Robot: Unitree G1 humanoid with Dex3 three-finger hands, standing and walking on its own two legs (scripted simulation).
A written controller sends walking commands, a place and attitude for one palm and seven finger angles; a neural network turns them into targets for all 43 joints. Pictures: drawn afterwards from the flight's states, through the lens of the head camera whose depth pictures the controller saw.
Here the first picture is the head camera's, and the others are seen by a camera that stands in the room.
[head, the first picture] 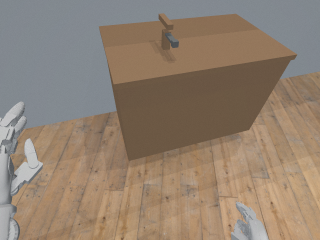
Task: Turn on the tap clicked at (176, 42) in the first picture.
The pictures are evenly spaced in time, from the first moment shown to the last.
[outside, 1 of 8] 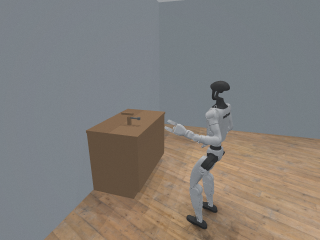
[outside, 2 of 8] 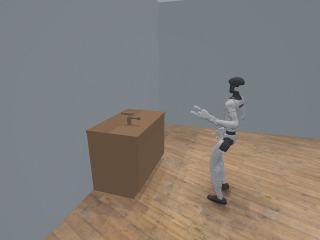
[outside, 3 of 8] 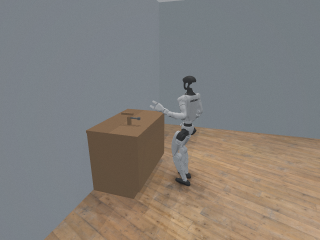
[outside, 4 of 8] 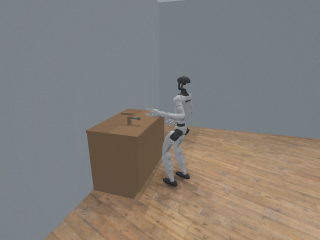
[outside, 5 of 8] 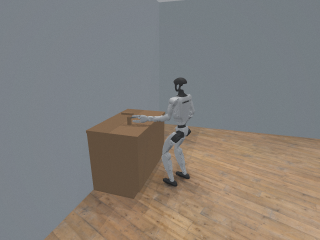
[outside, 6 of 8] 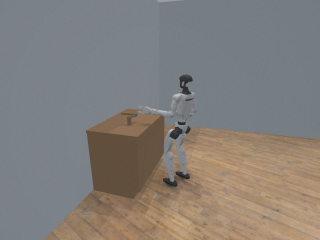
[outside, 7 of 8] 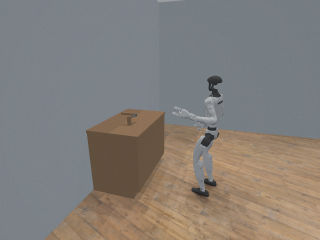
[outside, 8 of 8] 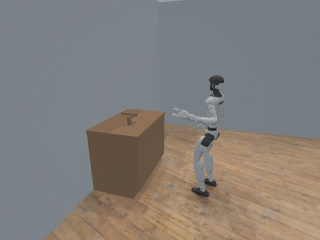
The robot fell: no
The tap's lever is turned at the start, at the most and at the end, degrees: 0 77 77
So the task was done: yes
